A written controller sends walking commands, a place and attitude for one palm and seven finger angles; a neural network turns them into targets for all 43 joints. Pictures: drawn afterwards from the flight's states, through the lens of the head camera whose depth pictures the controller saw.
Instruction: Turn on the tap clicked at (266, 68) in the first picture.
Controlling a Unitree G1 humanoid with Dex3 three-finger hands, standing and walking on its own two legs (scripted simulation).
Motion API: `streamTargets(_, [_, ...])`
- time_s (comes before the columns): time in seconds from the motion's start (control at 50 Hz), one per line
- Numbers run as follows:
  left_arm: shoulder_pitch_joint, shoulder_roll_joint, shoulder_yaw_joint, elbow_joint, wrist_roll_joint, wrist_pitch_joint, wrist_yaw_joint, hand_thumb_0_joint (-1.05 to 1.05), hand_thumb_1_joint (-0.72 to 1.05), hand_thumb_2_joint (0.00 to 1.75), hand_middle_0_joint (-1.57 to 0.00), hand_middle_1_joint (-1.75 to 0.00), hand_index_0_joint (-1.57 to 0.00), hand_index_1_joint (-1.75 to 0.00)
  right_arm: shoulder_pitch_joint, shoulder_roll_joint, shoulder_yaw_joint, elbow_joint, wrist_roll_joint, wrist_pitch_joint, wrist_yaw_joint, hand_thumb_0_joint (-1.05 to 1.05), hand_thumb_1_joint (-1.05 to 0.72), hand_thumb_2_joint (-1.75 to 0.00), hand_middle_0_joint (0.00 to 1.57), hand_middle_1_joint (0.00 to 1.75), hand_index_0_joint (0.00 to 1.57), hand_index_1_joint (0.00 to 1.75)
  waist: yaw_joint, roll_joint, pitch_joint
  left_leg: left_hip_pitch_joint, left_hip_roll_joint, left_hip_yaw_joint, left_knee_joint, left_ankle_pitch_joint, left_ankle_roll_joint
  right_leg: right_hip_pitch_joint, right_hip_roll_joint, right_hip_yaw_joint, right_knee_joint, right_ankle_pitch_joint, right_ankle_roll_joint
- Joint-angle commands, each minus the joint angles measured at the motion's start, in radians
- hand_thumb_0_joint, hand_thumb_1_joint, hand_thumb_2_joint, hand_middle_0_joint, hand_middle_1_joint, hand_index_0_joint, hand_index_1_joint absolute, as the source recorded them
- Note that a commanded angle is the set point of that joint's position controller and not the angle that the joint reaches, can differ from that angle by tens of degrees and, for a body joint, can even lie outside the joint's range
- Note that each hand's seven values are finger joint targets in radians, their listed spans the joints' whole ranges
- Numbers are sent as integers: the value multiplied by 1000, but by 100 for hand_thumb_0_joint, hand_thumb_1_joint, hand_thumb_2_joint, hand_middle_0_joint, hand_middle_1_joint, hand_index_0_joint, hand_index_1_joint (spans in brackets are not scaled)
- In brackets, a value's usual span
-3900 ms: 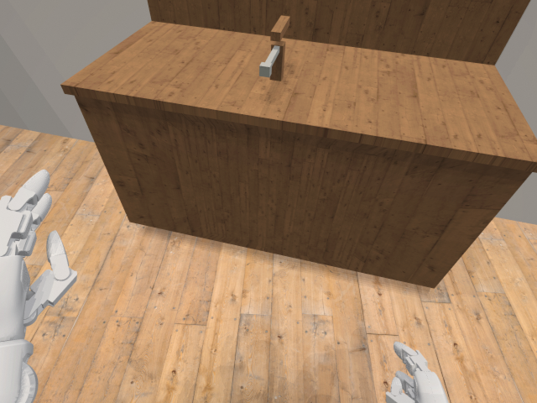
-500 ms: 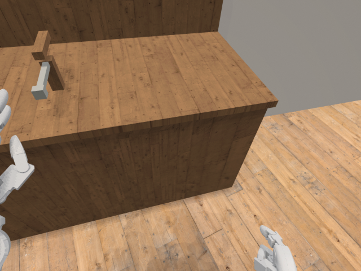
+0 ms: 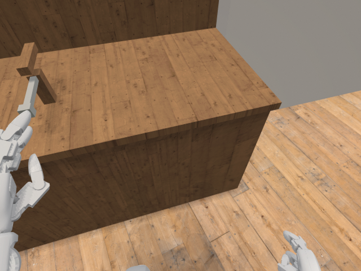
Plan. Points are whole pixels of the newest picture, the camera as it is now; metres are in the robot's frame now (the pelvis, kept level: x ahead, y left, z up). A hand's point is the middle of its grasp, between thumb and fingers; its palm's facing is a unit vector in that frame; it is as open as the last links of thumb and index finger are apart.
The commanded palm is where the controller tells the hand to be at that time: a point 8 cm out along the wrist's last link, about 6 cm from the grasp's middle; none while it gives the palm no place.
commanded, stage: come to a stop and stand still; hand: left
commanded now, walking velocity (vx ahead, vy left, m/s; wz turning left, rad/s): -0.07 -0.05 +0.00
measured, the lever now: (27, 111) +0.46 +0.41 +0.09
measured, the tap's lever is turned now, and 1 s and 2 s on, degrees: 0 0 0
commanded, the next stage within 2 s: look again from close up in 0.76 s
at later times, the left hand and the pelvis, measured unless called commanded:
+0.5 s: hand (14, 193) +0.20 +0.26 +0.17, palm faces +0.38 -0.85 -0.37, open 7.4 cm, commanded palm +0.16 +0.31 +0.18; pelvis -0.01 +0.03 -0.01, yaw -1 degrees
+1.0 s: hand (5, 168) +0.25 +0.30 +0.17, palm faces +0.35 -0.84 -0.40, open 7.4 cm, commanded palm +0.17 +0.32 +0.18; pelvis -0.01 +0.06 +0.00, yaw -4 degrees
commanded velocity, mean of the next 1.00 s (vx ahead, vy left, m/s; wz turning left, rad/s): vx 0.00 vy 0.00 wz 0.00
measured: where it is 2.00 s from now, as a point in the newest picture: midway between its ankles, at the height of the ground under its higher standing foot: outside the picture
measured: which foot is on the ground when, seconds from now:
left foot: up 0.00-0.06, down 0.08-1.00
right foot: down 0.00-1.00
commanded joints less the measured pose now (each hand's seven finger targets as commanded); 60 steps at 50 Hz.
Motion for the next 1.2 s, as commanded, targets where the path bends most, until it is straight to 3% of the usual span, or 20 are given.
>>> streamTargets(0.0, [-2,203,197,-258,-25,-57,48,0,90,90,-20,-30,-20,-30,-59,-19,-6,-178,2,-49,-12,0,-90,-90,20,30,20,30,29,-48,-220,152,-40,26,-252,154,-9,151,-182,153,-55,450,-20])
streamTargets(0.06, [-37,196,186,-230,-29,-55,43,0,90,90,-20,-30,-20,-30,-61,-62,-23,-187,14,-38,-21,0,-90,-90,20,30,20,30,38,134,-195,260,143,-147,-343,474,49,13,-39,113,39,101,67])
streamTargets(0.14, [-92,162,141,-150,-16,-53,19,0,90,90,-20,-30,-20,-30,-66,-46,0,-167,4,-52,-12,0,-90,-90,20,30,20,30,32,263,-91,90,219,-193,-439,365,105,10,0,88,118,-179,75])
streamTargets(0.26, [-143,147,91,-208,-4,-34,20,0,90,90,-20,-30,-20,-30,-77,-43,8,-170,8,-82,1,0,-90,-90,20,30,20,30,31,99,-157,81,99,-76,-327,107,39,102,-24,147,-78,73,68])
streamTargets(0.32, [-133,173,121,-198,-20,-14,23,0,90,90,-20,-30,-20,-30,-71,-24,14,-164,3,-69,3,0,-90,-90,20,30,20,30,24,-59,-113,124,8,-25,-212,-36,7,-55,-127,286,-213,-120,19])
streamTargets(0.36, [-153,178,127,-197,-25,-8,27,0,90,90,-20,-30,-20,-30,-79,-17,20,-154,0,-59,-1,0,-90,-90,20,30,20,30,19,-61,-101,165,2,-38,-181,-11,7,-120,-153,295,-241,-188,-2])
streamTargets(0.54, [-139,137,104,-134,-16,-19,22,0,90,90,-20,-30,-20,-30,-86,-30,26,-158,8,-61,-14,0,-90,-90,20,30,20,30,30,144,-85,25,101,-158,-473,-132,40,54,11,131,-78,-84,65])
streamTargets(0.74, [-72,171,132,-216,-15,-29,38,0,90,90,-20,-30,-20,-30,-73,-36,7,-160,7,-89,-11,0,-90,-90,20,30,20,30,31,82,-178,108,55,-86,-347,91,20,79,-27,169,-105,87,55])
streamTargets(0.76, [-1102,1004,727,-397,113,-120,12,0,90,90,-20,-30,-20,-30,23,-73,-30,-144,-47,-137,-4,0,-90,-90,20,30,20,30,78,-120,-4,-15,36,-37,-147,73,32,-95,-109,306,-276,187,94])
streamTargets(0.78, [-948,713,547,-94,49,-99,-10,0,90,90,-20,-30,-20,-30,-10,-7,-4,-76,6,-130,-5,0,-90,-90,20,30,20,30,33,-19,-135,147,-18,-41,-131,70,20,-82,-204,277,-196,164,-46])
streamTargets(0.8, [-565,391,308,100,2,-74,-21,0,90,90,-20,-30,-20,-30,-38,9,3,-101,3,-141,7,0,-90,-90,20,30,20,30,40,-42,-135,194,-23,-56,-172,48,12,-106,-160,312,-164,182,-47])
streamTargets(0.82, [-389,246,208,230,-14,-62,-44,0,90,90,-20,-30,-20,-30,-36,-27,-12,-144,20,-153,9,0,-90,-90,20,30,20,30,57,12,-153,215,-27,-26,-217,55,12,-70,-124,286,-162,98,-16])
streamTargets(0.88, [-121,70,50,91,-52,-43,-81,0,90,90,-20,-30,-20,-30,-18,-49,-25,-169,41,-157,54,0,-90,-90,20,30,20,30,62,159,-181,251,11,-55,-321,27,39,-22,-54,214,-133,-41,43])
streamTargets(0.96, [-66,149,84,-82,-21,-19,-58,0,90,90,-20,-30,-20,-30,-59,-47,2,-222,44,-156,59,0,-90,-90,20,30,20,30,68,-20,-94,58,52,-101,-437,-202,54,43,7,149,-112,-132,65])
streamTargets(0.98, [-93,232,158,-112,-17,-20,-40,0,90,90,-20,-30,-20,-30,-65,-55,2,-224,39,-153,50,0,-90,-90,20,30,20,30,67,-58,-84,81,38,-89,-434,-179,44,17,15,146,-141,-153,64])
streamTargets(1.02, [-149,245,197,-125,-16,-27,-31,0,90,90,-20,-30,-20,-30,-73,-43,10,-237,25,-153,32,0,-90,-90,20,30,20,30,57,-133,-77,97,16,-73,-402,-142,41,-20,6,157,-179,-181,60])
streamTargets(1.04, [-195,261,222,-146,-17,-33,-27,0,90,90,-20,-30,-20,-30,-77,-42,12,-236,19,-154,24,0,-90,-90,20,30,20,30,51,-114,-75,120,9,-67,-395,-120,40,-36,5,167,-186,-177,56])
streamTargets(1.08, [-334,308,249,-248,-13,-50,-14,0,90,90,-20,-30,-20,-30,-83,-52,13,-229,10,-158,14,0,-90,-90,20,30,20,30,41,77,-72,140,22,-85,-441,-123,40,-36,23,162,-143,-129,51])
streamTargets(1.12, [-334,244,203,-228,-13,-53,-8,0,90,90,-20,-30,-20,-30,-73,-39,19,-219,10,-172,13,0,-90,-90,20,30,20,30,54,229,-129,132,56,-94,-472,-118,56,66,39,129,-67,-4,52])
streamTargets(1.18, [-335,208,161,-251,-11,-57,-6,0,90,90,-20,-30,-20,-30,-69,-37,22,-210,3,-198,24,0,-90,-90,20,30,20,30,55,232,-202,219,35,-68,-398,82,46,96,26,128,-78,140,44])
